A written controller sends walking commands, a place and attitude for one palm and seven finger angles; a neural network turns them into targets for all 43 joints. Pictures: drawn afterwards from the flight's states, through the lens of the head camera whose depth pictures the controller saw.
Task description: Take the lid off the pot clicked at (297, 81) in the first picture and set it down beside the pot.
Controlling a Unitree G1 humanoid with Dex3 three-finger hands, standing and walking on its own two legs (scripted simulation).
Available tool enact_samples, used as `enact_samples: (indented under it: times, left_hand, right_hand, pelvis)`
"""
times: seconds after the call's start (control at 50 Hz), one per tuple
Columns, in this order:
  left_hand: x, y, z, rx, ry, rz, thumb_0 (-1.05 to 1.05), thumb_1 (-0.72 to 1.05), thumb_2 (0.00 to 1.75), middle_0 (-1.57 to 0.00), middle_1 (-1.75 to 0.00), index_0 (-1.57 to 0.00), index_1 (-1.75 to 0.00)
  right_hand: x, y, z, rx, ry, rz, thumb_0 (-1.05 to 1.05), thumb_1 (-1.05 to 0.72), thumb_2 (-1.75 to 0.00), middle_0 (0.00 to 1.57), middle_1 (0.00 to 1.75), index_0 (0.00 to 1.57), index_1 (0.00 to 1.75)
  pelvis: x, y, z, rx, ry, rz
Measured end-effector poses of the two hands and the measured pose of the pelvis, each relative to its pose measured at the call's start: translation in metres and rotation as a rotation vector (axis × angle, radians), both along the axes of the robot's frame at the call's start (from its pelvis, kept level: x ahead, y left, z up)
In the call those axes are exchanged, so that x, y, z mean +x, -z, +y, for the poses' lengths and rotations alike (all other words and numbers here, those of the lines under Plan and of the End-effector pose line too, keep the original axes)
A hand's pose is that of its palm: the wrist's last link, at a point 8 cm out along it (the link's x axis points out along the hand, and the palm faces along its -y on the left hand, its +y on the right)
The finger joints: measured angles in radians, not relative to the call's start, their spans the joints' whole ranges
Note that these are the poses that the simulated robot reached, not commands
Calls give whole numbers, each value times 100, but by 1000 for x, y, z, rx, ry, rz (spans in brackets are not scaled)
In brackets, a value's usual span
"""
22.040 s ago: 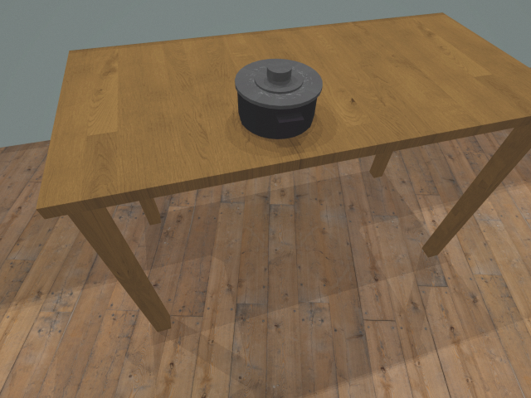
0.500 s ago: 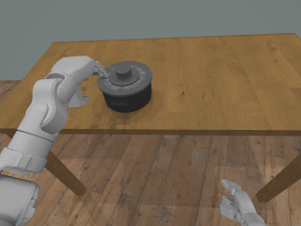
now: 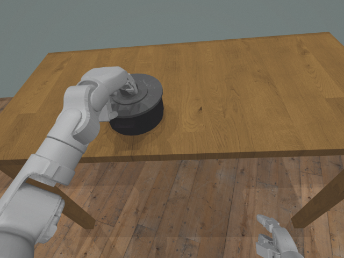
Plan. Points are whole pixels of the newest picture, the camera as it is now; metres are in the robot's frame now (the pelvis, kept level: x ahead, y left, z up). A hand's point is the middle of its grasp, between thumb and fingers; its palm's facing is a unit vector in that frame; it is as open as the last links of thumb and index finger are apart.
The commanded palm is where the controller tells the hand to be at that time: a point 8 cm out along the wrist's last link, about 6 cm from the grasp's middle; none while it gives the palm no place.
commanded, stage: move the open hand above the knob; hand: left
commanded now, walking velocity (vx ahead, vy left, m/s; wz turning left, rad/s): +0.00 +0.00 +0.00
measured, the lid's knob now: (128, 86) +0.52 +0.16 +0.12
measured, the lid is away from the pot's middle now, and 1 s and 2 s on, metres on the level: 0.00 0.00 0.00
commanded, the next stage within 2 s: lower the open fingers around the knob in 1.38 s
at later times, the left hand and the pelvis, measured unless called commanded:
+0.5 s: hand (118, 80) +0.47 +0.16 +0.18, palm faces -0.28 -0.07 -0.96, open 10.1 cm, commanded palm +0.47 +0.16 +0.26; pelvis +0.01 -0.01 +0.00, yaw +0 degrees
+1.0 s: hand (119, 73) +0.49 +0.16 +0.19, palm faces -0.26 -0.09 -0.96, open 10.1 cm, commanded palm +0.47 +0.16 +0.26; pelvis +0.02 +0.01 +0.00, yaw -1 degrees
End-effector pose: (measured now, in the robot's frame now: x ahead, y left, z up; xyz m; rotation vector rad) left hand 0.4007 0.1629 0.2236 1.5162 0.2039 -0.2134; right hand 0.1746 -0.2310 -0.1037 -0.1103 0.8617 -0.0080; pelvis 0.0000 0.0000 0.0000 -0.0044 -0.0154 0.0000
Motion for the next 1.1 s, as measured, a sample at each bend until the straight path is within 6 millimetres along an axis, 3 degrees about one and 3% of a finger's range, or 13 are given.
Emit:
enact_samples:
  times: [0.06,0.12,0.18,0.28,0.4,0.48,0.56,0.72,0.8,0.88,1.1]
  left_hand:
    - [9,-17,-7,5,34,-49,0,-33,154,-87,-8,-86,-8]
    - [25,-31,0,-35,-34,-77,0,-33,154,-87,-8,-86,-8]
    - [32,-26,7,-37,-101,-48,0,-33,154,-86,-8,-86,-8]
    - [30,-5,-6,6,-61,31,0,-33,154,-86,-8,-85,-8]
    - [49,-29,-8,-27,-48,-21,0,-33,154,-86,-8,-86,-8]
    - [61,-22,-3,-11,-103,12,0,-33,154,-86,-8,-85,-8]
    - [64,-10,-13,13,-63,52,0,-33,154,-86,-8,-85,-8]
    - [86,-32,-19,-46,-27,-14,0,-33,154,-86,-8,-86,-8]
    - [89,-24,-9,-23,-69,11,0,-33,154,-86,-8,-85,-8]
    - [80,-14,-8,-6,-37,29,0,-33,154,-86,-8,-85,-8]
    - [80,-22,3,-22,-52,-13,0,-33,154,-86,-8,-86,-8]
  right_hand:
    - [0,0,-5,-18,14,-4,1,-90,-90,20,30,20,30]
    - [-4,0,-10,-13,29,15,1,-90,-90,20,30,20,30]
    - [-10,2,-16,-1,38,36,1,-90,-90,20,30,20,30]
    - [-15,7,-24,-16,53,71,1,-90,-90,20,30,20,30]
    - [-23,5,-30,-48,83,88,1,-90,-90,20,30,20,30]
    - [-35,7,-33,-40,100,123,1,-90,-90,20,30,20,30]
    - [-47,13,-35,-47,118,163,1,-90,-90,20,30,20,30]
    - [-69,15,-30,-53,169,199,1,-90,-90,20,30,20,30]
    - [-76,17,-26,-31,179,220,1,-90,-90,20,30,20,30]
    - [-75,19,-22,-28,171,227,1,-90,-90,20,30,20,30]
    - [-49,12,-10,-36,122,179,1,-90,-90,20,30,20,30]
  pelvis:
    - [3,0,-3,2,5,-2]
    - [5,-1,-6,4,9,10]
    - [7,-1,-8,5,11,25]
    - [10,0,-9,2,5,19]
    - [10,-1,-12,2,4,25]
    - [11,-1,-11,1,7,46]
    - [12,-1,-8,-2,8,48]
    - [18,-1,-2,-1,28,70]
    - [21,-1,2,1,37,78]
    - [22,-1,6,-3,31,69]
    - [19,0,13,-6,13,78]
